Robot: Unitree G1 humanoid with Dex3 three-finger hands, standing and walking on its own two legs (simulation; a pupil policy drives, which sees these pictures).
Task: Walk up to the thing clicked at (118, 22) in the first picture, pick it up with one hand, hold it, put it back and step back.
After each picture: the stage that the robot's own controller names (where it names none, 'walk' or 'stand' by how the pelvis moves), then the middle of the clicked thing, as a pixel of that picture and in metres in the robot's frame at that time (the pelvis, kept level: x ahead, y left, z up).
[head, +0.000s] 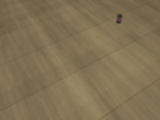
stand; (119, 18) +1.78 -0.47 -0.72
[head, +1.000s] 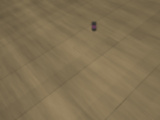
walk; (94, 26) +1.70 -0.01 -0.70
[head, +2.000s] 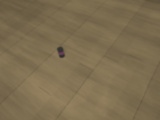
walk; (61, 52) +1.15 +0.32 -0.72
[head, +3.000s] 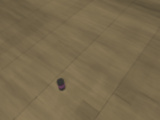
walk; (61, 84) +0.72 +0.26 -0.71
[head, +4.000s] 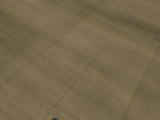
walk; out of the picture +0.41 +0.18 -0.70
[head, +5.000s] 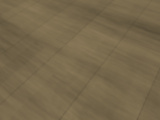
stand; out of the picture +0.31 +0.21 -0.72
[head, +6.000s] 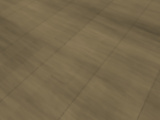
stand; out of the picture +0.28 +0.21 -0.71
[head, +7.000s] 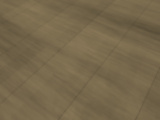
stand; out of the picture +0.33 +0.21 -0.73
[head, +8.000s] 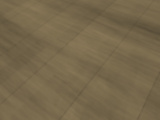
stand; out of the picture +0.31 +0.21 -0.73
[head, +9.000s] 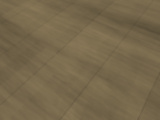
stand; out of the picture +0.30 +0.22 -0.73
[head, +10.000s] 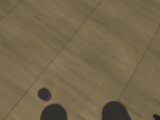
go down; (44, 94) +0.35 +0.20 -0.51
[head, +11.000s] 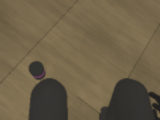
go down; (37, 71) +0.40 +0.22 -0.32
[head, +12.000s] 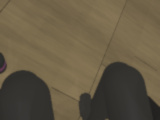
close in; out of the picture +0.38 +0.25 -0.24
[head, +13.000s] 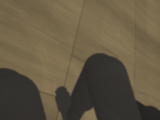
close; out of the picture +0.38 +0.27 -0.22
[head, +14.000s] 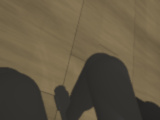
lift; out of the picture +0.38 +0.27 -0.22
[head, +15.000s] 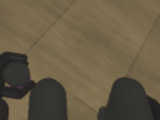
lift; (18, 77) +0.31 +0.23 -0.06
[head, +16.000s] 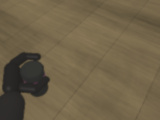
hold; (35, 79) +0.33 +0.17 +0.06
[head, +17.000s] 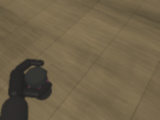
hold; (39, 84) +0.33 +0.17 +0.01
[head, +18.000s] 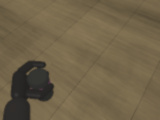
hold; (41, 85) +0.33 +0.16 +0.01
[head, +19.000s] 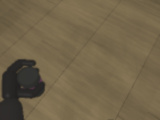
crouch; (32, 83) +0.34 +0.18 -0.05
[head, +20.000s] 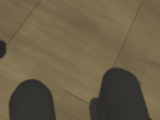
lower; out of the picture +0.45 +0.26 -0.09
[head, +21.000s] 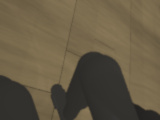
lower; out of the picture +0.41 +0.27 -0.23
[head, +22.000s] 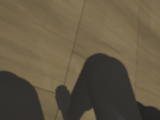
lower; out of the picture +0.39 +0.29 -0.22
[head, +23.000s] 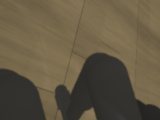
lower; out of the picture +0.39 +0.29 -0.22
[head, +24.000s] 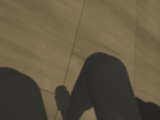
lower; out of the picture +0.38 +0.28 -0.22
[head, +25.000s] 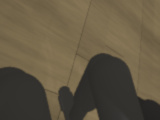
open; out of the picture +0.37 +0.27 -0.22
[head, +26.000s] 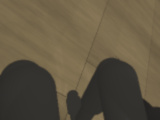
stand; out of the picture +0.38 +0.26 -0.22
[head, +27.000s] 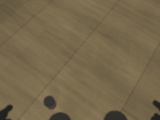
stand; (50, 102) +0.36 +0.21 -0.55
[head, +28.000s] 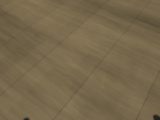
stand; out of the picture +0.33 +0.21 -0.67
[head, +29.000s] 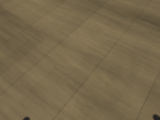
stand; out of the picture +0.33 +0.21 -0.67
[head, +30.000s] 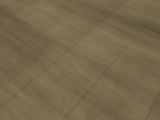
stand; out of the picture +0.34 +0.20 -0.72
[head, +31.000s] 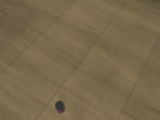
walk; (60, 107) +0.40 +0.17 -0.70
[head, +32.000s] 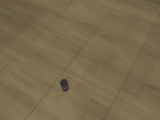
walk; (64, 85) +0.62 +0.20 -0.70
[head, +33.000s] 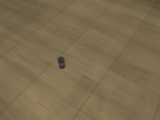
stand; (61, 63) +0.96 +0.25 -0.70
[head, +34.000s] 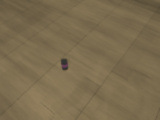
stand; (64, 64) +0.96 +0.21 -0.72
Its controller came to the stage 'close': yes
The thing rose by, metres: 0.73
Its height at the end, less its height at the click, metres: +0.00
